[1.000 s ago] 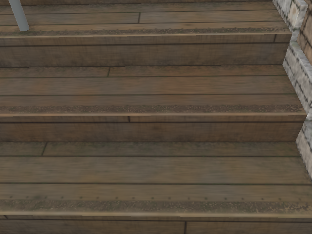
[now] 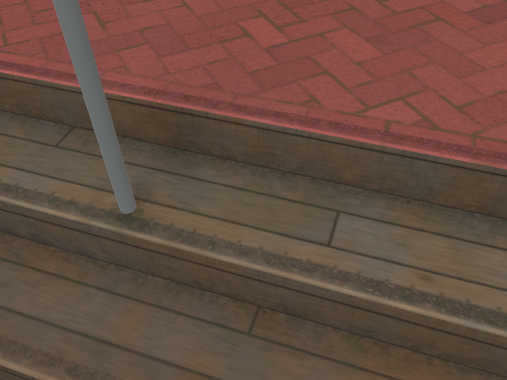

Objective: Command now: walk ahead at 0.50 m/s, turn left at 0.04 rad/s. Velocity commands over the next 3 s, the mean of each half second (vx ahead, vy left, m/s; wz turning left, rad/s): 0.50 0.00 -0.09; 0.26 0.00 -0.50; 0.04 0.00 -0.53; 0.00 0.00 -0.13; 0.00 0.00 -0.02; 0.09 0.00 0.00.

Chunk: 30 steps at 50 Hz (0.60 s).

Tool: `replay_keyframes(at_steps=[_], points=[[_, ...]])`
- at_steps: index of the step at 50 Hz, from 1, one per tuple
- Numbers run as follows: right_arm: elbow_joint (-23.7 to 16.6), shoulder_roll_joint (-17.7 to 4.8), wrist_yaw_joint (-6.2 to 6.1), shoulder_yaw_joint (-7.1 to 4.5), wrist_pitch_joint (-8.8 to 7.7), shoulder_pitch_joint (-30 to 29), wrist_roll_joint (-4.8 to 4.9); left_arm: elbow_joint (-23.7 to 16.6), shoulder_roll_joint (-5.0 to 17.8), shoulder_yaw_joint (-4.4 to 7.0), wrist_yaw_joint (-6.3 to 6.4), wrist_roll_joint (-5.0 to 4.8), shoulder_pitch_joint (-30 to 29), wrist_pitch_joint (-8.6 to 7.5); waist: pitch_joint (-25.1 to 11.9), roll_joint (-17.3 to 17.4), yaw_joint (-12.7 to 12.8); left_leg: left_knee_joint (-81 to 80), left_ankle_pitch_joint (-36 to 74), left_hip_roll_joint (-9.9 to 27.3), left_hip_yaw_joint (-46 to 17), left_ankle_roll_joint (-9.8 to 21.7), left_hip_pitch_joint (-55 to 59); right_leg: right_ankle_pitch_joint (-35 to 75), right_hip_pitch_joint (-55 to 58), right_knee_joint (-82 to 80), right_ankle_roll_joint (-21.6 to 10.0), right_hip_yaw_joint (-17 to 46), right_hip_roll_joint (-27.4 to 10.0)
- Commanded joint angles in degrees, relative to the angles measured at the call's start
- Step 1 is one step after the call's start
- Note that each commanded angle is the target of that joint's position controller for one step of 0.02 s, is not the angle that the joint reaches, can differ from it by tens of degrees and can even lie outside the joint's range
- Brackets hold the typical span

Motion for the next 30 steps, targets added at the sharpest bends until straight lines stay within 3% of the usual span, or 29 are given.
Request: replay_keyframes(at_steps=[1, 2, 3, 4, 5, 6, 7, 8, 9, 10, 11, 13, 14, 15, 16, 17, 18, 19, 20, 21, 22, 23, 24, 25, 26, 27, 28, 29, 30], points=[[-9.87, 7.25, -3.63, 2.25, 0.55, -1.07, 0.38, 3.17, -0.83, 0.03, 2.23, -0.38, -0.71, -3.73, 9.66, -3.38, -7.31, 1.78, -3.19, 3.03, 3.17, -2.41, -10.44, -5.10, 2.40, -29.76, -5.79, 18.91, -9.51], [-10.42, 4.29, -3.56, 1.78, 0.91, 0.25, 1.26, 2.06, 1.71, 0.51, 2.34, -0.45, -2.24, -4.17, 9.99, -2.84, -7.63, -6.59, 0.41, 3.63, 6.36, -3.56, -6.91, -2.82, 0.56, -33.08, -6.45, 16.15, -9.29], [-12.65, 2.92, -3.50, 1.65, 1.28, -2.17, 1.35, 1.74, 3.41, 0.96, 2.85, -1.16, -2.85, -4.38, 10.42, -3.07, -7.33, -13.94, 1.31, 5.82, 6.98, -4.30, -3.04, -2.03, -1.37, -36.64, -7.37, 16.26, -9.36], [-12.96, 0.30, -3.40, 0.97, 1.03, -2.43, 2.32, 1.01, 4.13, 0.66, 3.50, -1.71, -3.32, -4.80, 8.28, -2.86, -6.81, -19.83, 5.01, 6.37, 8.71, -5.55, 2.16, 3.93, 0.69, -39.62, -7.61, 14.69, -9.51], [-13.21, -0.26, -3.20, 0.49, 0.82, -3.29, 2.65, 1.34, 6.04, 1.36, 3.96, -1.79, -1.37, -5.17, 8.20, -4.39, -5.90, -22.85, 5.86, 7.11, 8.90, -6.33, 2.52, 8.14, 4.65, -41.19, -8.47, 15.92, -11.16], [-12.37, 2.31, -3.14, 0.79, 1.34, -1.63, 2.57, 3.41, 4.47, 1.48, 4.16, -0.37, 3.53, -5.17, 6.17, -6.16, -5.01, -16.68, 1.67, 7.07, 9.59, -6.23, -0.09, 8.12, 11.93, -39.43, -9.99, 16.77, -12.64], [-13.56, 1.82, -2.84, 0.20, 1.43, -4.01, 2.30, 3.75, 4.28, 1.95, 4.13, -0.38, 6.43, -4.88, 7.60, -4.68, -3.57, -17.45, 1.31, 8.00, 8.85, -6.31, -5.57, 7.91, 18.92, -39.32, -10.40, 17.09, -13.20], [-15.14, 1.91, -3.05, -0.39, 1.71, -7.27, 1.81, 4.23, 5.09, 2.55, 3.92, 0.17, 10.09, -4.96, 8.64, -6.21, -1.13, -13.23, -3.66, 7.30, 9.77, -6.05, -12.64, 8.74, 26.84, -40.38, -11.72, 19.33, -14.52], [-17.03, 4.12, -3.45, 0.11, 1.96, -12.22, 1.88, 5.26, 4.06, 2.41, 3.79, 0.66, 15.70, -4.54, 10.00, -8.15, 1.47, -2.22, -11.49, 6.60, 10.23, -5.74, -22.90, 8.34, 34.83, -40.61, -12.99, 21.57, -16.79], [-19.84, 4.98, -3.59, 0.27, 2.20, -16.04, 1.07, 4.88, 2.21, 2.30, 3.87, 1.35, 17.58, -3.87, 11.37, -9.56, 3.08, 5.92, -17.40, 7.56, 8.46, -5.91, -34.02, 9.62, 42.27, -39.58, -13.56, 22.87, -18.59], [-22.39, 5.20, -3.62, 0.68, 2.13, -20.20, 0.23, 5.19, 2.57, 2.38, 4.52, 1.58, 20.51, -3.63, 12.94, -9.22, 4.37, 12.96, -24.29, 7.96, 6.52, -5.57, -43.61, 9.26, 47.86, -39.01, -13.36, 24.15, -20.87], [-27.27, 5.87, -3.57, 1.61, 0.83, -28.03, 0.53, 4.21, 3.62, 2.78, 4.89, 1.49, 23.09, -3.61, 17.01, -5.90, 6.31, 19.41, -35.80, 7.92, 4.99, -3.71, -58.43, 9.36, 53.54, -38.92, -11.59, 24.58, -22.70], [-29.98, 7.27, -3.30, 2.67, -0.40, -31.48, 0.60, 4.11, 2.92, 2.25, 5.31, 1.30, 23.39, -3.85, 18.06, -5.33, 6.56, 19.06, -37.04, 8.87, 4.91, -2.88, -62.15, 11.07, 54.31, -40.29, -10.74, 24.52, -23.43], [-26.93, 11.41, -0.97, 6.94, -0.06, -30.34, 0.53, 7.92, -5.63, -1.15, 2.81, 5.37, 26.63, -1.79, 1.62, -5.04, 7.53, 14.23, -34.34, 9.87, -1.01, 2.71, -65.58, 14.97, 64.42, -35.95, -8.55, 25.71, -26.39], [-27.46, 10.12, -0.48, 6.21, -0.04, -31.36, -0.09, 7.07, -4.72, -1.04, 1.23, 5.52, 24.44, -1.21, 3.78, -3.01, 4.70, -0.33, -27.90, 11.31, 5.95, 4.80, -59.96, 10.01, 58.49, -38.12, -6.97, 19.85, -21.23], [-29.13, 6.72, -0.82, 6.37, 0.37, -36.86, -0.51, 6.54, -3.35, -1.05, -1.16, 6.46, 23.09, -0.48, 4.82, -3.12, 5.45, -10.02, -21.81, 11.93, 9.37, 7.23, -43.57, 10.05, 40.54, -44.21, -6.59, 16.17, -17.67], [-30.97, 7.25, 0.59, 7.53, 2.09, -41.77, -0.45, 1.71, 0.50, -0.36, -4.72, 3.93, 12.42, 0.37, 5.27, -6.00, 1.19, -22.33, -26.39, 8.67, 16.04, 4.08, -11.60, 11.12, 12.15, -55.07, -8.07, 10.82, -15.42], [-30.27, 9.63, 2.34, 8.22, 2.77, -42.10, 1.03, 0.90, 3.22, -0.13, -5.20, 3.04, 15.23, -0.28, 2.55, -12.95, 1.55, -15.99, -20.26, 4.41, 21.48, -0.70, 10.04, 30.05, -0.09, -55.93, -11.84, 10.51, -15.86], [-28.27, 6.52, 3.10, 7.12, 2.68, -34.41, 3.94, 0.12, 9.39, 0.93, -6.16, 2.82, 13.65, -1.77, 1.21, -14.27, -4.39, -19.48, -11.67, 0.82, 21.98, -2.30, 20.24, 66.46, 2.88, -49.51, -10.41, 6.91, -15.51], [-24.62, 1.64, 2.86, 5.58, 3.04, -25.44, 5.02, -0.95, 14.90, 2.70, -6.20, 1.18, 11.60, -3.39, -0.42, -14.14, -8.61, -32.55, -4.30, -1.98, 24.16, -3.50, 30.51, 84.57, 7.97, -41.91, -7.00, 3.51, -12.71], [-19.05, -3.03, 2.34, 3.25, 3.25, -10.61, 3.36, -1.81, 16.47, 3.39, -6.65, 0.86, 10.95, -4.48, -4.83, -13.13, -12.06, -38.93, 1.22, -3.56, 22.01, -3.63, 42.14, 88.51, 11.69, -28.87, -3.98, 4.17, -13.68], [-14.22, -4.42, 1.28, 3.13, 3.31, 4.61, 1.74, -0.95, 6.92, 1.36, -7.62, 2.79, 16.42, -4.44, -20.07, 1.69, -14.42, -46.58, 14.15, 10.32, -6.25, 5.57, 66.32, 56.46, -5.12, -4.31, -1.50, 9.58, -7.87], [-8.68, -11.10, 1.31, 0.71, 3.98, 22.18, 0.44, -0.09, 3.45, 1.83, -8.62, 2.14, 24.03, -3.45, -34.77, 12.66, -12.66, -65.48, 16.05, 24.00, -39.11, 10.94, 71.81, 14.93, -4.55, 15.58, -1.89, 20.12, 2.27], [-3.78, -14.36, 0.41, -1.44, 2.02, 26.25, -0.65, -1.40, 2.88, 3.80, -8.97, -0.88, 14.90, -2.52, -17.73, 13.00, -13.25, -72.33, 3.48, 23.53, -39.70, 7.95, 55.80, 16.28, -12.71, 42.54, -1.06, 24.42, 3.98], [-2.56, -12.77, -0.08, -1.38, -0.12, 18.00, 1.95, -2.31, -0.60, 3.33, -8.06, -0.14, 8.75, -2.29, -6.84, 15.19, -10.42, -74.06, -23.32, 21.30, -31.31, 6.47, 40.09, 18.29, -20.01, 52.72, -2.10, 23.28, 1.83], [-3.10, -8.54, -0.58, -0.48, -1.50, 6.52, 3.58, -2.41, -3.50, 1.87, -6.20, 0.70, 6.41, -2.22, -3.50, 9.52, -5.83, -72.15, -30.86, 20.93, -24.02, 6.15, 31.51, 20.00, -21.65, 58.34, -4.18, 18.63, -1.94], [-3.71, -1.59, -0.51, 1.14, -1.42, -0.63, 3.11, -1.70, -3.73, 0.96, -5.34, 1.78, 4.20, -2.09, -3.67, 2.66, -3.69, -71.89, -27.52, 22.83, -23.36, 8.29, 26.13, 22.56, -23.12, 67.30, -6.55, 16.44, -2.90], [-3.88, 7.04, -0.07, 3.52, -1.06, -5.75, 1.13, -2.84, -3.69, 0.49, -4.30, 1.01, 1.04, -1.10, -3.44, -2.48, -0.23, -75.09, -23.21, 23.79, -19.34, 6.90, 20.24, 25.32, -21.48, 68.43, -9.31, 17.07, -4.87], [-2.55, 10.20, 0.62, 4.52, -1.05, -5.62, -0.22, -3.24, -4.42, 0.09, -3.47, 0.76, 0.64, 0.01, -1.45, -5.73, 2.39, -76.55, -15.08, 24.78, -15.70, 5.87, 17.21, 28.09, -23.09, 68.45, -10.63, 16.28, -6.12]])
Next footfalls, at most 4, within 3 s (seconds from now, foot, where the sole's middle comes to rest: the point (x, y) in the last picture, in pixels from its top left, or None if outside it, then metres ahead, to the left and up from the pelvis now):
0.44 left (183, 361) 0.53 0.21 -0.57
1.04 right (312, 257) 0.71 -0.08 -0.42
1.56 left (223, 223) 0.81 0.13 -0.42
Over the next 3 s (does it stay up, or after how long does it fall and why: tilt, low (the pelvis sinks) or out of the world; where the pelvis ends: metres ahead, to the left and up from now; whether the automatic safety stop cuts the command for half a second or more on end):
stays up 0.79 0.03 0.36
